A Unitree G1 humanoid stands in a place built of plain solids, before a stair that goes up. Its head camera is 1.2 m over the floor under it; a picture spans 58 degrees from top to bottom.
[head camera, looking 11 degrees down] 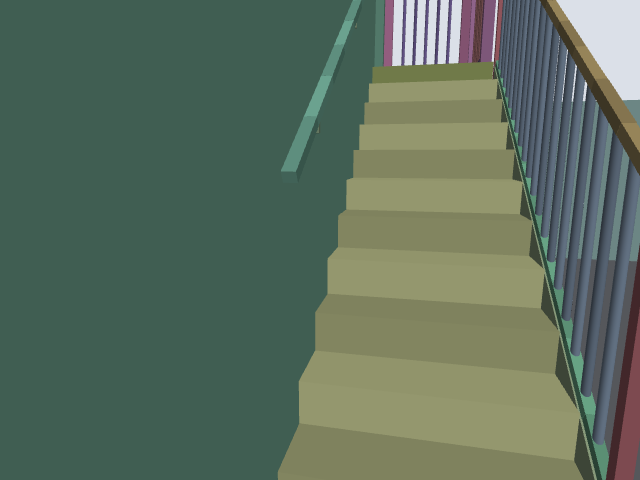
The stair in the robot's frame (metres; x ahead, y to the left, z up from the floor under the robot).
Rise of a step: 0.18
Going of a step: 0.27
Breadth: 0.97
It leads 13 degrees to the right of straight ahead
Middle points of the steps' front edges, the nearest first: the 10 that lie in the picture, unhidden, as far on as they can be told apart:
1.42 -0.39 0.35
1.68 -0.45 0.53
1.95 -0.51 0.71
2.22 -0.57 0.89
2.48 -0.63 1.06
2.75 -0.69 1.24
3.01 -0.75 1.42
3.28 -0.81 1.59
3.54 -0.89 1.77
3.81 -0.93 1.95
